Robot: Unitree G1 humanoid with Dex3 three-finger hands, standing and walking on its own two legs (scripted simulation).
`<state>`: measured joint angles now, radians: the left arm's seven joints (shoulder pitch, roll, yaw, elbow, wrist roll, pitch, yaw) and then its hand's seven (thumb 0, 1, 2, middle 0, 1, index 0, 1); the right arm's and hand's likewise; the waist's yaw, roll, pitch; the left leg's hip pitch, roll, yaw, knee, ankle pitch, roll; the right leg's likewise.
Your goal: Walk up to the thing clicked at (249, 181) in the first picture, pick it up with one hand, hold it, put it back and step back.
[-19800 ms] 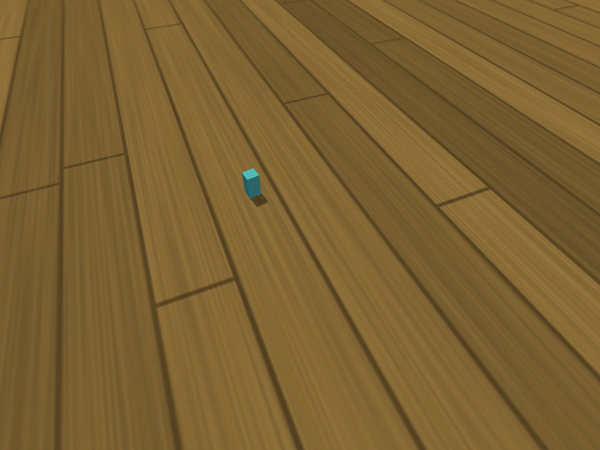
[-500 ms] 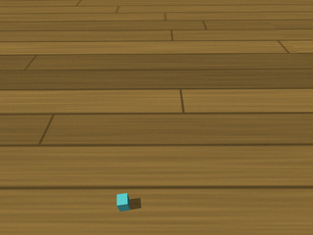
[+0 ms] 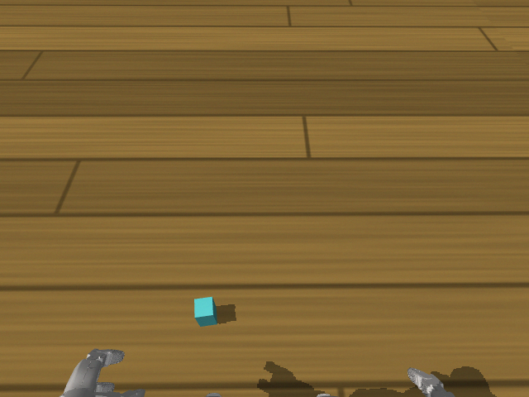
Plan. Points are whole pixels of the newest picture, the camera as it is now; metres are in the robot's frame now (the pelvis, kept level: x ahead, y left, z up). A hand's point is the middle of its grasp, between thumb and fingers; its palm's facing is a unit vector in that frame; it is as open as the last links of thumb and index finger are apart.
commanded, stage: rise first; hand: left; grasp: from above
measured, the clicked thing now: (206, 312) +0.44 +0.20 -0.69
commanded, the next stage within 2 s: none
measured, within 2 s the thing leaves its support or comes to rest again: neither
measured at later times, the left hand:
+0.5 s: hand out of the picture +0.13 +0.25 -0.20, palm faces -0.20 -0.85 -0.48, open 13.3 cm
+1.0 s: hand (157, 359) +0.24 +0.26 -0.39, palm faces -0.43 -0.42 -0.80, open 13.4 cm
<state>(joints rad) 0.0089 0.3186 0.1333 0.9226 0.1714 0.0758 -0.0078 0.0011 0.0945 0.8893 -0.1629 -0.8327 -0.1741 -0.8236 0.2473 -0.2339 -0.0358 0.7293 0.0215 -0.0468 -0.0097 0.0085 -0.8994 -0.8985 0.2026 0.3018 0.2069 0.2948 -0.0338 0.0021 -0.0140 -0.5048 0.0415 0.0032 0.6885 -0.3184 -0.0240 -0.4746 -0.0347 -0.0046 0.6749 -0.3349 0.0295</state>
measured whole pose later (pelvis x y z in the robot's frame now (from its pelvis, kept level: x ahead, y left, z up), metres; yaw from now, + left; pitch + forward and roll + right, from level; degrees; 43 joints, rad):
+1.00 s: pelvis -0.06 +0.00 -0.24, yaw -1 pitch +32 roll -2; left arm -0.27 0.42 0.05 0.75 0.75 0.02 0.18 0.00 -0.40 0.86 -0.21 -0.93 -0.21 -0.94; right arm 0.07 -0.28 -0.06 0.67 -0.01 -0.17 0.03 0.01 -0.91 -0.90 0.20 0.30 0.21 0.29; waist -0.04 0.02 -0.18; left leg -1.73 0.04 -0.07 1.82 -0.65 -0.04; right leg -1.68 -0.02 0.00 1.80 -0.69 0.03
